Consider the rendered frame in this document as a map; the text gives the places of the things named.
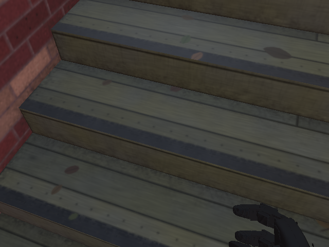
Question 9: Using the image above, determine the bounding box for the robot right hand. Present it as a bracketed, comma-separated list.
[229, 203, 314, 247]

